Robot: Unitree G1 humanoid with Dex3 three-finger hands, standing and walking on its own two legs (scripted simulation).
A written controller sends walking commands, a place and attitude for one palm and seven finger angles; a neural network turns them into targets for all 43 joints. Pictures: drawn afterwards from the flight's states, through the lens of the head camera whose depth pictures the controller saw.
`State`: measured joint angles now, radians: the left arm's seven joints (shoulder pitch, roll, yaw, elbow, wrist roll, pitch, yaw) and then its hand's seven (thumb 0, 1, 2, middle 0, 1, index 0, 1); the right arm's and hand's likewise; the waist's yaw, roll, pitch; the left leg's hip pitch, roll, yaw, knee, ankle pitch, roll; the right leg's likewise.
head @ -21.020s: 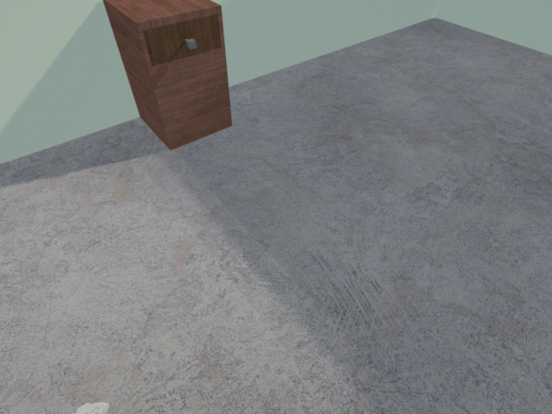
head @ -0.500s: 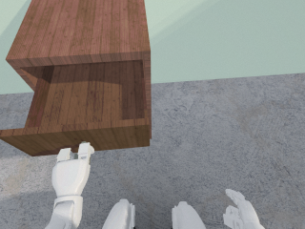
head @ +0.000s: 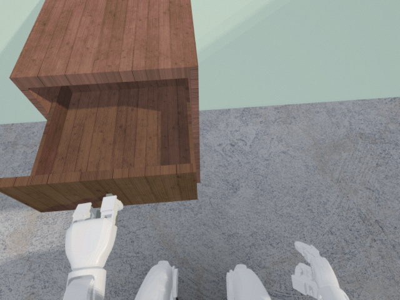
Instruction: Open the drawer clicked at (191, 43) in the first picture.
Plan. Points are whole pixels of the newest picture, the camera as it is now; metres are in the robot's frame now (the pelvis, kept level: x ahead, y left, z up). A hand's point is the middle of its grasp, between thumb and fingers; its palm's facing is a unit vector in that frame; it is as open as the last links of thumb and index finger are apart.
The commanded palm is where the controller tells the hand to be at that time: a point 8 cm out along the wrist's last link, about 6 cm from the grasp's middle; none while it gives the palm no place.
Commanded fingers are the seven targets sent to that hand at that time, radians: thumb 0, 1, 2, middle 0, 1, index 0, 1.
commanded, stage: pull the drawer open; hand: left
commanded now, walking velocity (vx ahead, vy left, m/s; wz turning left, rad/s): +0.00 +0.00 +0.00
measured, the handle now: (107, 211) +0.30 +0.22 -0.06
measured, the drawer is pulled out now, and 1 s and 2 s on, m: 0.26 0.29 0.29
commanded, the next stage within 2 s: open the thumb to release the handle in 0.90 s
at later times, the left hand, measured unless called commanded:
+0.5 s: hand (102, 253) +0.22 +0.21 -0.07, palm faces -0.07 -0.08 -0.99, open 7.3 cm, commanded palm +0.18 +0.22 -0.02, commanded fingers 0.00 0.90 0.90 -0.40 -1.35 -0.40 -1.35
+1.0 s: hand (102, 260) +0.20 +0.21 -0.07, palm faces -0.07 -0.09 -0.99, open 7.3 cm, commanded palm +0.19 +0.21 -0.02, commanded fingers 0.00 0.83 0.87 -0.40 -1.34 -0.40 -1.34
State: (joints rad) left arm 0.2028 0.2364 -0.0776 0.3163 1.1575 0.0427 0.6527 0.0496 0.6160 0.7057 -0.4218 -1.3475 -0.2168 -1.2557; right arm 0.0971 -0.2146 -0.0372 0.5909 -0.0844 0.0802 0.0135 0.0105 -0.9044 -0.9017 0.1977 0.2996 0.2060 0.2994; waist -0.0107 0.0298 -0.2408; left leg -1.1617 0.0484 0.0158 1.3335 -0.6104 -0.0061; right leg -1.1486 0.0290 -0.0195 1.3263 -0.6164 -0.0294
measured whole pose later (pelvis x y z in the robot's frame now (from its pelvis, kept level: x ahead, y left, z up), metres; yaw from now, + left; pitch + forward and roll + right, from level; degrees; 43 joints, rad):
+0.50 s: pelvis +0.00 +0.00 -0.01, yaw +0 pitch +25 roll +0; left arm 0.28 0.24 -0.07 0.26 1.16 0.01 0.65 0.05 0.61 0.71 -0.42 -1.35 -0.22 -1.26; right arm 0.09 -0.22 -0.03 0.58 -0.09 0.08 0.01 0.01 -0.90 -0.90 0.20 0.30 0.21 0.30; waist 0.00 0.03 -0.24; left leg -1.17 0.05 0.01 1.35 -0.61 -0.01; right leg -1.17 0.03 -0.02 1.36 -0.62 -0.04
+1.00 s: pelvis -0.01 -0.01 -0.01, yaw +0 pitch +25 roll +0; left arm 0.32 0.24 -0.06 0.23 1.15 -0.01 0.64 0.05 0.62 0.70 -0.42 -1.35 -0.21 -1.26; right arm 0.09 -0.22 -0.03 0.57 -0.09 0.07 0.01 0.01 -0.90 -0.90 0.20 0.30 0.21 0.30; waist 0.00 0.03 -0.25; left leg -1.18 0.05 0.01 1.36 -0.61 -0.02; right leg -1.18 0.03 -0.02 1.37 -0.62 -0.04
